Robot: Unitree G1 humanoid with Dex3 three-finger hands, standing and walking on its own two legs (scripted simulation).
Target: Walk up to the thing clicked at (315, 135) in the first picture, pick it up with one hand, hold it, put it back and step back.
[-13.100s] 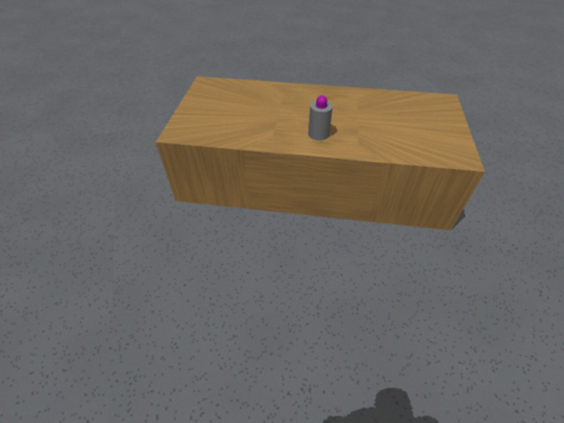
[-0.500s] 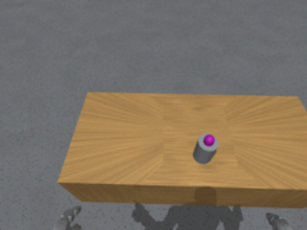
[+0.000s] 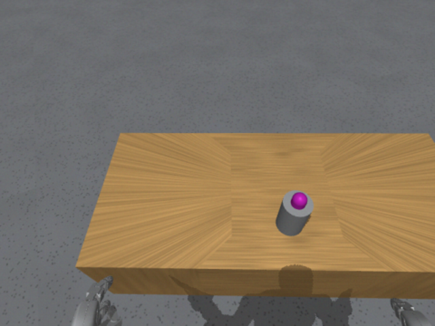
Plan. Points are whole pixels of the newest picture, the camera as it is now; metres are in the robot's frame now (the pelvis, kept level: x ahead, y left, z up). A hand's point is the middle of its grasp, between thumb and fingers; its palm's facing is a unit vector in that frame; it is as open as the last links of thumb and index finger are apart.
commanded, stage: go down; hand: right
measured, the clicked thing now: (294, 210) +0.49 -0.21 -0.28
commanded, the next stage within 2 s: none
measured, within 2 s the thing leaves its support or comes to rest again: neither
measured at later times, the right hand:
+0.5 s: hand out of the picture +0.12 -0.28 -0.10, palm faces +0.08 +0.94 -0.33, open 17.6 cm
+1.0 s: hand (408, 304) +0.20 -0.32 -0.07, palm faces +0.21 +0.93 -0.29, open 17.5 cm
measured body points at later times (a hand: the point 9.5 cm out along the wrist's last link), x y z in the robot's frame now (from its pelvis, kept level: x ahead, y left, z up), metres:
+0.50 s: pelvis -0.02 +0.00 -0.02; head +0.02 -0.01 +0.43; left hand +0.14 +0.25 -0.09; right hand +0.12 -0.33 -0.07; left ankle -0.05 +0.15 -0.69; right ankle -0.01 -0.14 -0.69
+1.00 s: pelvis -0.03 +0.01 -0.02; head +0.03 -0.01 +0.42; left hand +0.13 +0.26 -0.10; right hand +0.18 -0.36 -0.04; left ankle -0.05 +0.15 -0.69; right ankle -0.01 -0.14 -0.69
